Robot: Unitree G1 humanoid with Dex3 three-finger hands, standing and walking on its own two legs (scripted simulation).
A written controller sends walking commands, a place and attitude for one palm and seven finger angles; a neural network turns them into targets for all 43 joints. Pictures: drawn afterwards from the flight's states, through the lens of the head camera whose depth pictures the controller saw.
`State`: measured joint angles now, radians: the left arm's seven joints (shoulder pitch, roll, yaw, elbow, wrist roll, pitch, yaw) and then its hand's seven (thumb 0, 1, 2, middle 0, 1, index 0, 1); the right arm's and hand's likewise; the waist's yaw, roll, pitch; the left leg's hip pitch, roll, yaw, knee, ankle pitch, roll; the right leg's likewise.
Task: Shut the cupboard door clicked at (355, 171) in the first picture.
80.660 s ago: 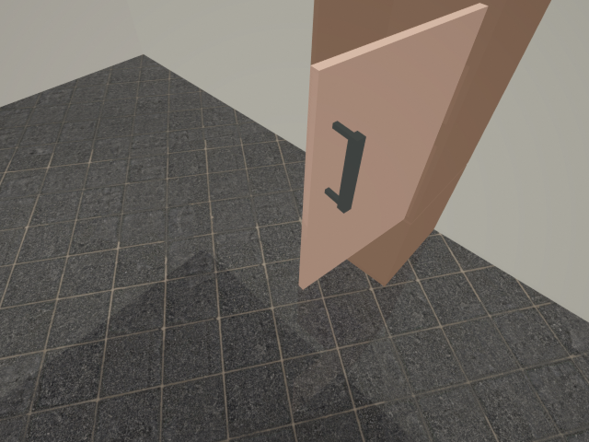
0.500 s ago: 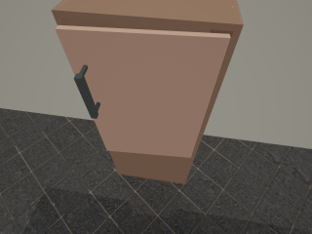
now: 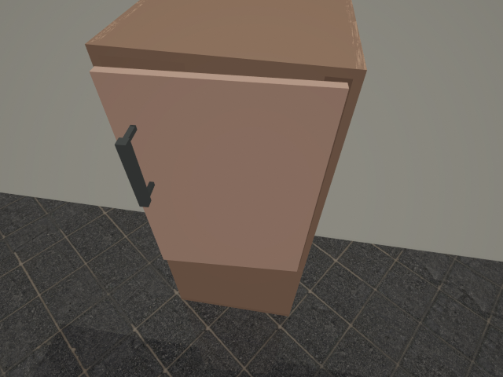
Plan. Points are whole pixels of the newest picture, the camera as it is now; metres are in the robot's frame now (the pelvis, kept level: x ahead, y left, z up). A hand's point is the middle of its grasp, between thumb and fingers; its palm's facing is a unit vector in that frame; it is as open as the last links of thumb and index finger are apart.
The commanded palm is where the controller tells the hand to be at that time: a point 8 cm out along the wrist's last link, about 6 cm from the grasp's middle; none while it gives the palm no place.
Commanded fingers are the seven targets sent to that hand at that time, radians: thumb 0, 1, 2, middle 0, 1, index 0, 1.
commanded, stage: come to a stop and stand still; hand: left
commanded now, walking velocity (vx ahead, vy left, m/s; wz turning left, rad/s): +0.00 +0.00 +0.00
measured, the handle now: (138, 168) +0.46 +0.25 +0.06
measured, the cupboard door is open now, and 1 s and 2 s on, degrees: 4 4 4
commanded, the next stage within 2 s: look again from close up in 0.32 s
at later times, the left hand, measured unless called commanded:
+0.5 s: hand out of the picture -0.04 +0.16 -0.18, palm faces +0.02 -0.98 -0.18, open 7.4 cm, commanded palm none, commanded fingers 0.00 0.90 0.90 -0.20 -0.30 -0.20 -0.30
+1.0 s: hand out of the picture -0.03 +0.17 -0.18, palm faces +0.02 -0.99 -0.17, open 7.4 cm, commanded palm +0.08 +0.23 -0.08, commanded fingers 0.00 0.90 0.90 -0.22 -0.32 -0.22 -0.32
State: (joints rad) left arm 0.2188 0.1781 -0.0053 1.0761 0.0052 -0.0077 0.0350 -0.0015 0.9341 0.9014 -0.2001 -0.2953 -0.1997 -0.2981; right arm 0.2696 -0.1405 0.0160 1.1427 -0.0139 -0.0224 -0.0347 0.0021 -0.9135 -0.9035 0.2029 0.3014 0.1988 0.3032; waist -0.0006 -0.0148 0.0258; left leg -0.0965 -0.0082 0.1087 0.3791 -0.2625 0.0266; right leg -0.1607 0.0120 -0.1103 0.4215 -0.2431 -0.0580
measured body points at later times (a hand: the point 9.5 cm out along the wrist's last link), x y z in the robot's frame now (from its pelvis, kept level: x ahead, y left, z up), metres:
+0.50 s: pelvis -0.02 +0.01 -0.01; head -0.02 -0.01 +0.44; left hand -0.04 +0.21 -0.16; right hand -0.02 -0.20 -0.17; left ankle -0.03 +0.10 -0.74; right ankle -0.01 -0.08 -0.74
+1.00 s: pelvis -0.01 +0.02 +0.00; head +0.00 +0.01 +0.45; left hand -0.03 +0.22 -0.16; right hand -0.04 -0.18 -0.17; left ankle -0.03 +0.10 -0.74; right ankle -0.01 -0.08 -0.74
